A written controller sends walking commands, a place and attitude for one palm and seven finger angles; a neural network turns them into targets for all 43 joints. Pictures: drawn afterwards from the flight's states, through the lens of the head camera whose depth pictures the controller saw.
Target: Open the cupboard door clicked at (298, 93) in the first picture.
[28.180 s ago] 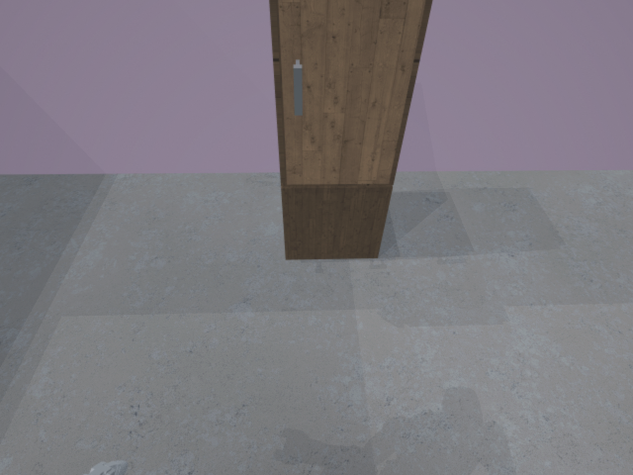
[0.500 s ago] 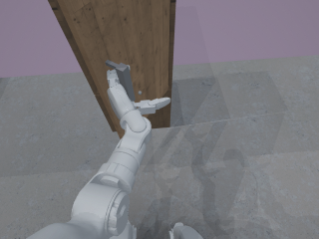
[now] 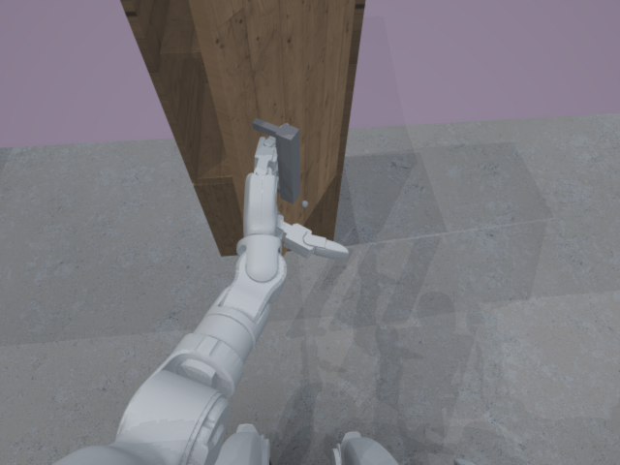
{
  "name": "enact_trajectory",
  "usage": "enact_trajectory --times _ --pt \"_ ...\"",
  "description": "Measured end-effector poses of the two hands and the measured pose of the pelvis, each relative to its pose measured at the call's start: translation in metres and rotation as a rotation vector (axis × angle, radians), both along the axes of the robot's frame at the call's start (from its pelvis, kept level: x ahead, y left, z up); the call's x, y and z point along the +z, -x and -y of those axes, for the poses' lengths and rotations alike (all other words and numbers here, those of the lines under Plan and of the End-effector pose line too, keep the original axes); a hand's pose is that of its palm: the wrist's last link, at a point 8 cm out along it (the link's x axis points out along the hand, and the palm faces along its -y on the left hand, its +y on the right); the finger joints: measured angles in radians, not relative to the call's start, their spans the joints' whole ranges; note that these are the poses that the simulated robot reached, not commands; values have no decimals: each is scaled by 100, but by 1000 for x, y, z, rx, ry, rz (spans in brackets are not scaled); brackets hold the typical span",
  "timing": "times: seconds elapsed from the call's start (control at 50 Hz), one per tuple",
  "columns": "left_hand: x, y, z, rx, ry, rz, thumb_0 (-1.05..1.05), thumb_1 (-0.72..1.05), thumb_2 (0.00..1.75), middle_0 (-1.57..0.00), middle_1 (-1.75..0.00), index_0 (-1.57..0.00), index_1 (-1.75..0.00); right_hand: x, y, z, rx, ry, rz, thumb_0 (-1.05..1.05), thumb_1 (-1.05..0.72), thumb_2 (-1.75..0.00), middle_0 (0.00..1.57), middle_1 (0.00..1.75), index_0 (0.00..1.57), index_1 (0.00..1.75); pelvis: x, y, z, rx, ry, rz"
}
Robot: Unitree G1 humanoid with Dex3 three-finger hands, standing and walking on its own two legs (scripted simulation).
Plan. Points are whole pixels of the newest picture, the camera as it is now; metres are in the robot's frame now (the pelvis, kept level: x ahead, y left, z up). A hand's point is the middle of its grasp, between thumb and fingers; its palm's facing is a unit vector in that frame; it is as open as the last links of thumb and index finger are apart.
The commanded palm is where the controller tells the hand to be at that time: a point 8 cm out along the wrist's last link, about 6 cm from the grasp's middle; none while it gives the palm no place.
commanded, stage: slide the hand sideways off the handle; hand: left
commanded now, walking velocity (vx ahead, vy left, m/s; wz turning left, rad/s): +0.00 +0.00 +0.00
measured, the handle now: (276, 162) +0.50 +0.02 +0.08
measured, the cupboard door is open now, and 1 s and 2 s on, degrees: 57 56 56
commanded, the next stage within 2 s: draw the hand back to the body in 1.02 s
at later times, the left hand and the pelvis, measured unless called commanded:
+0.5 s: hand (288, 232) +0.39 +0.00 +0.06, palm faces -0.04 -1.00 -0.02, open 16.3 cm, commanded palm +0.37 +0.06 +0.06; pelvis -0.02 +0.03 +0.00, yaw -3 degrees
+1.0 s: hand (248, 266) +0.35 +0.05 +0.06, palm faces +0.00 -1.00 -0.01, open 16.3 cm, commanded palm +0.32 +0.10 +0.06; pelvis +0.00 +0.00 +0.01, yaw -1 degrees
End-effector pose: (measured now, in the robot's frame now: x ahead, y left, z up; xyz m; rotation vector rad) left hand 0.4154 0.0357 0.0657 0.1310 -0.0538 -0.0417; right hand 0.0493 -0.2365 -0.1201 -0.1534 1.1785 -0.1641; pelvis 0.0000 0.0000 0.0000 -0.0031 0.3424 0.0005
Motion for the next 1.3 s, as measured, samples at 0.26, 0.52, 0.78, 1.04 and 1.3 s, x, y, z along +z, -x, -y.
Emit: enact_trajectory --times 0.26,0.52,0.78,1.04,1.3 --pt "2 31 -2 -29 131 11 -1 -51 30 -15 -30 -14 -31 4 24 -25 -11 -43 -9 0 -91 -90 20 30 20 30 -2 6 -29 -30 23 30" --pt "-3 45 -24 -3 118 -12 -2 -51 30 -18 -31 -15 -30 0 27 -37 -37 -57 -10 0 -91 -90 20 30 20 30 0 16 -33 -45 23 54" --pt "-6 64 -43 -3 131 -4 -1 -50 30 -20 -32 -18 -32 17 -11 -10 2 -6 88 0 -91 -90 20 30 20 30 6 10 -18 -43 12 76" --pt "-6 92 -72 21 117 -11 -1 -51 30 -16 -30 -15 -31 24 -65 2 53 -18 196 0 -91 -90 20 30 20 30 9 0 0 -16 0 100" --pt "22 106 -76 28 113 10 -2 -50 30 -15 -30 -16 -30 34 -89 2 45 -53 266 1 -91 -90 20 30 20 30 18 -10 10 -29 -25 130"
